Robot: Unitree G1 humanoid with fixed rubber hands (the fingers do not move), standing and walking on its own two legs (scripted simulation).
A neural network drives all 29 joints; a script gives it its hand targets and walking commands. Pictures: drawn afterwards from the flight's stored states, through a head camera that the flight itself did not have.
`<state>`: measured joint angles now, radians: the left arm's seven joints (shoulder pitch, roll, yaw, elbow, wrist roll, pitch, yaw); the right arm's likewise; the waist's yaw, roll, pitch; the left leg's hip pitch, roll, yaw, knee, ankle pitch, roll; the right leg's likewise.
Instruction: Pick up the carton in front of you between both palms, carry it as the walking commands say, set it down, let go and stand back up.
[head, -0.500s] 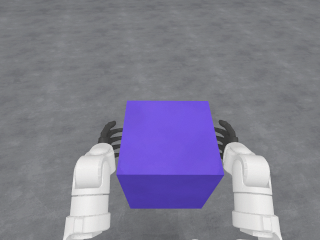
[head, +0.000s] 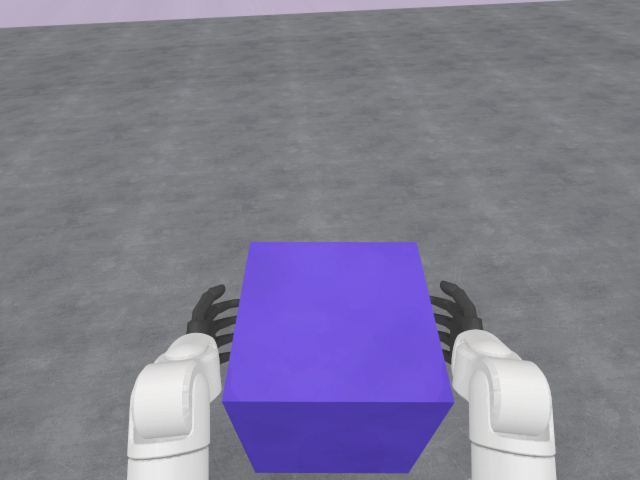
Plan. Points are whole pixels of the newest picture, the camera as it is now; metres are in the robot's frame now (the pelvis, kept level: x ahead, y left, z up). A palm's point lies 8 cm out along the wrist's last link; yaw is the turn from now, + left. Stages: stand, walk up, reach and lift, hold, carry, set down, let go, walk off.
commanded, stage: carry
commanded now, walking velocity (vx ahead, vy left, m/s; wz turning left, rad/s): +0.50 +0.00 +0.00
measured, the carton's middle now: (332, 362) +0.28 +0.00 +0.01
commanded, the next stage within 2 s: none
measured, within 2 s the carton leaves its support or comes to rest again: neither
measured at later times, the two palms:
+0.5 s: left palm (234, 189) +0.56 +0.17 +0.09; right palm (409, 187) +0.55 -0.13 +0.10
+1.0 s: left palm (253, 146) +0.73 +0.16 +0.08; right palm (399, 142) +0.73 -0.14 +0.08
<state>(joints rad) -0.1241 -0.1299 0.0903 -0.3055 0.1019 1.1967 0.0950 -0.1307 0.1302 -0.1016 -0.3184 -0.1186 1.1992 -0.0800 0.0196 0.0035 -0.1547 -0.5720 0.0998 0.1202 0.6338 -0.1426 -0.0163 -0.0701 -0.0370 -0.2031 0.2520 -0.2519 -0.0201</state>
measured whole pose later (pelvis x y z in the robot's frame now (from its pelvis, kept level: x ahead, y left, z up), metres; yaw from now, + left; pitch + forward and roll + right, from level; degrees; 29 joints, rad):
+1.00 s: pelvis +0.46 +0.01 -0.01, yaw +0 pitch +4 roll +0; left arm -0.17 -0.13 0.11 -0.30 0.12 1.21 0.08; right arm -0.18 0.14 -0.12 -0.30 -0.13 1.21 -0.08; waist 0.00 0.01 -0.14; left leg -0.17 0.06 0.13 0.50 -0.38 -0.02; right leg -0.33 -0.05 -0.21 0.53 -0.25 -0.03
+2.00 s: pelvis +0.41 +0.02 -0.01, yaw +0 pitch +2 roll +0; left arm -0.21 -0.14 0.17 0.16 0.25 0.80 0.01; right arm -0.22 0.14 -0.17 0.16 -0.25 0.79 -0.01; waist 0.00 0.00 -0.11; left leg -0.22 0.04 0.16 0.52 -0.33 0.02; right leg -0.36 -0.08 -0.19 0.50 -0.16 -0.02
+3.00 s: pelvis +0.40 +0.00 -0.01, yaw +8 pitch -8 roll +0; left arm -0.35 -0.17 0.31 0.36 0.31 0.66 -0.02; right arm -0.35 0.18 -0.30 0.30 -0.32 0.70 0.00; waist 0.00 0.04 0.06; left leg -0.05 -0.01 -0.05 0.44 -0.26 0.01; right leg -0.13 0.01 0.01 0.40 -0.13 0.00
